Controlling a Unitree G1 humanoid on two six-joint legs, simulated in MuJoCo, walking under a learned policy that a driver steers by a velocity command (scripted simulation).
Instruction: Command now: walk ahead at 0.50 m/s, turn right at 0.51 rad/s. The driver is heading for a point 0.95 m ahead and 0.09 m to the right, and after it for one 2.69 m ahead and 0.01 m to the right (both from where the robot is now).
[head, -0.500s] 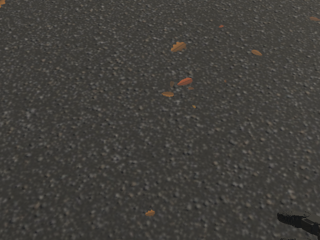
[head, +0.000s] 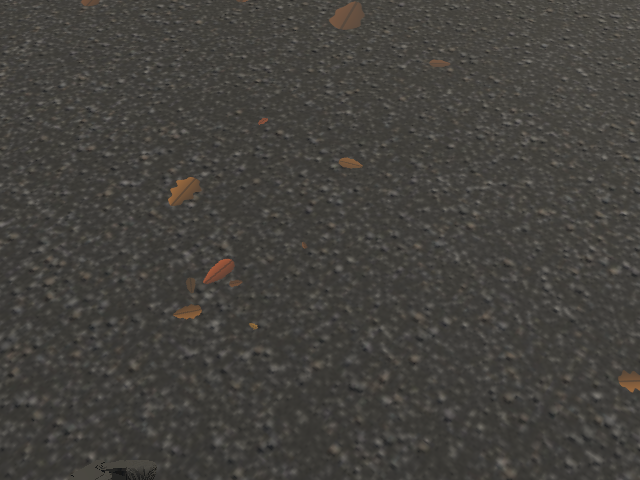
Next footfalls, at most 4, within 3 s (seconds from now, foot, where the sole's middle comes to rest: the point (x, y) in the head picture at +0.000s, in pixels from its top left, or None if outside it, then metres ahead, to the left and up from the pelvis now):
0.46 left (275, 478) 0.45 0.10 -0.75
0.84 right None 0.42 -0.15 -0.75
1.54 right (442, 370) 0.67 -0.27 -0.75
2.08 left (322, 267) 0.96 -0.02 -0.75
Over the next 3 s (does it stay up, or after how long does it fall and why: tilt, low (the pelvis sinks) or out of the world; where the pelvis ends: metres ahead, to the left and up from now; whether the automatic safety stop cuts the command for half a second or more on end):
stays up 0.95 -0.13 0.01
